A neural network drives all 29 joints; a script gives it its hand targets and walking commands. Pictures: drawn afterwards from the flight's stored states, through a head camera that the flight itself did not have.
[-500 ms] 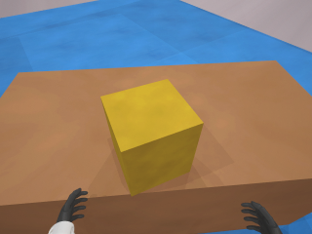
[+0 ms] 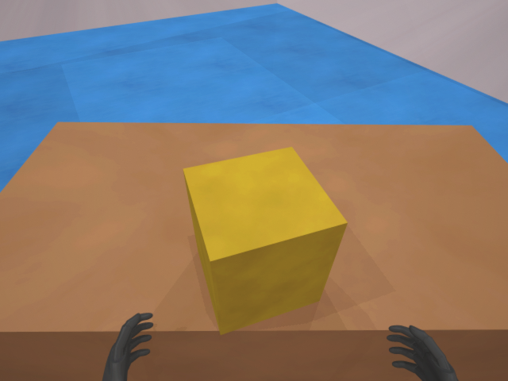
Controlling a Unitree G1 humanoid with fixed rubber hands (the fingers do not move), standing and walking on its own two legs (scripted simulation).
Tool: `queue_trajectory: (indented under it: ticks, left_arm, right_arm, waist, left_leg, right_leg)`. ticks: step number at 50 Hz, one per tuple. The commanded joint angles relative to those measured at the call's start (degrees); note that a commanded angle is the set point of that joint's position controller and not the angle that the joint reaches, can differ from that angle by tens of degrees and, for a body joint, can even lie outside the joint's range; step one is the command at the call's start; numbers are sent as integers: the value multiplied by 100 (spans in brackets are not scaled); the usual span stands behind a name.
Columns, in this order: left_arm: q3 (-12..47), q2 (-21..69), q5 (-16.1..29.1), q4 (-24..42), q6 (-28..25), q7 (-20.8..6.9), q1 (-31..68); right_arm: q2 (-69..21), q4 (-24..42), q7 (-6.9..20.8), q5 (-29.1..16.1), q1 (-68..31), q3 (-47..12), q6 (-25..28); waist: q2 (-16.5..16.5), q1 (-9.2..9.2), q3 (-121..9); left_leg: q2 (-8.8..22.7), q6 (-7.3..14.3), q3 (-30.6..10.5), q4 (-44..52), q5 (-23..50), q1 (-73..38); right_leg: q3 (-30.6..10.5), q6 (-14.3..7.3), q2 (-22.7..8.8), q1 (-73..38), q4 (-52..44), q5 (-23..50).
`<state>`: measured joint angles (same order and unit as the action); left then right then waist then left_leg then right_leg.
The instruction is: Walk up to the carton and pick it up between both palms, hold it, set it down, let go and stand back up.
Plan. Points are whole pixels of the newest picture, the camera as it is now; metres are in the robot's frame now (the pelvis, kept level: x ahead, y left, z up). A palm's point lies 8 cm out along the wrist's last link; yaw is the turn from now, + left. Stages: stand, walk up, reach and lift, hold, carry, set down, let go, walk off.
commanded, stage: reach and lift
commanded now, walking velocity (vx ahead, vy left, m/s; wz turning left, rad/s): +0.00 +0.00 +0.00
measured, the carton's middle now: (256, 240) +0.39 +0.02 +0.00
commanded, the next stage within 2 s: none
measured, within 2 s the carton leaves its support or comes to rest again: neither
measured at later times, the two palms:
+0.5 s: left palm out of the picture +0.14 +0.18 -0.01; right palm (454, 377) +0.17 -0.27 -0.02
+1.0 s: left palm (130, 347) +0.18 +0.19 +0.03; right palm (435, 324) +0.22 -0.25 +0.02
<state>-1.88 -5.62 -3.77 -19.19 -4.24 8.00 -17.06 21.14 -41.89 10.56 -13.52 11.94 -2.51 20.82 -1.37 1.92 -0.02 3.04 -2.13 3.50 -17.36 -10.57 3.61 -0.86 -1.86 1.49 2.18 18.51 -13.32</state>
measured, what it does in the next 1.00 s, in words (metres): stands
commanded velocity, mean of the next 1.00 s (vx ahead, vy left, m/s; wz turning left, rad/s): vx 0.00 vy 0.00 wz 0.00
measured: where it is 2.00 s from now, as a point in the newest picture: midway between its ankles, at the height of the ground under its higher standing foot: outside the picture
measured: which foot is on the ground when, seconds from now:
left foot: down 0.00-1.00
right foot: down 0.00-1.00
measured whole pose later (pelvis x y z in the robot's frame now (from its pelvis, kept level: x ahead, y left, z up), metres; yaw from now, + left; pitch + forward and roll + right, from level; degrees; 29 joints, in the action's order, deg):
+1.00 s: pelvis -0.01 -0.01 +0.00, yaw +1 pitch -1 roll +1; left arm -1.0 1.0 -3.0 2.2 3.4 13.4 -17.5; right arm 24.9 -26.2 12.1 -24.8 7.3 -5.3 15.3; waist -2.8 3.2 -0.9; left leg 3.6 -2.9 2.4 -16.1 -8.4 6.2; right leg 0.2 -3.1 2.2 5.3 19.1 -12.4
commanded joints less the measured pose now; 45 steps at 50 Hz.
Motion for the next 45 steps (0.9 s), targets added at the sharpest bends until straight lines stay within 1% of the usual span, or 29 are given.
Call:
queue_trajectory:
  ticks: [1, 5, 12, 21, 27, 31, 36, 45]
  left_arm:
    - [-24, -182, 27, 746, -213, 63, 62]
    - [65, -44, 47, 884, -312, 147, -77]
    - [155, 137, 68, 1081, -504, 281, -252]
    - [265, 436, 38, 1388, -674, 490, -373]
    - [303, 611, 15, 1578, -687, 596, -327]
    - [272, 610, 12, 1726, -554, 625, -163]
    - [227, 602, 41, 2023, -228, 625, 4]
    - [130, 646, 54, 2624, 500, 550, 183]
  right_arm:
    - [939, 413, 64, -172, -125, 210, 191]
    - [983, 501, 169, -312, -103, 179, 234]
    - [1044, 725, 299, -533, -59, 133, 350]
    - [1180, 909, 433, -875, -94, 39, 541]
    - [1265, 942, 476, -1092, -178, -62, 642]
    - [1293, 1029, 443, -1184, -347, -113, 573]
    - [1311, 1304, 356, -1229, -549, -111, 323]
    - [1300, 1905, 179, -1169, -849, -8, -298]
  waist:
    - [-147, -21, -138]
    - [-150, 4, -60]
    - [-279, 55, -31]
    - [-361, 112, -34]
    - [-439, 126, -41]
    - [-492, 135, -79]
    - [-482, 128, -152]
    - [-362, 129, -285]
  left_leg:
    - [-288, 145, -104, -74, 1308, -708]
    - [-275, 164, -113, -28, 1135, -561]
    - [-292, 211, -91, -8, 815, -255]
    - [-312, 218, -77, -99, 639, 61]
    - [-322, 226, -71, -182, 520, 250]
    - [-342, 245, -48, -186, 435, 386]
    - [-361, 251, -46, -98, 500, 381]
    - [-355, 223, -95, 74, 1091, -65]
  right_leg:
    - [-48, -157, 20, 903, -387, 1471]
    - [-40, -206, 23, 984, -406, 1122]
    - [-63, -208, -1, 1032, -357, 747]
    - [-115, -229, -16, 1103, -240, 469]
    - [-208, -227, -57, 1117, -173, 347]
    - [-302, -212, -106, 1012, -160, 364]
    - [-353, -209, -132, 834, -197, 627]
    - [-254, -286, -24, 686, -364, 1208]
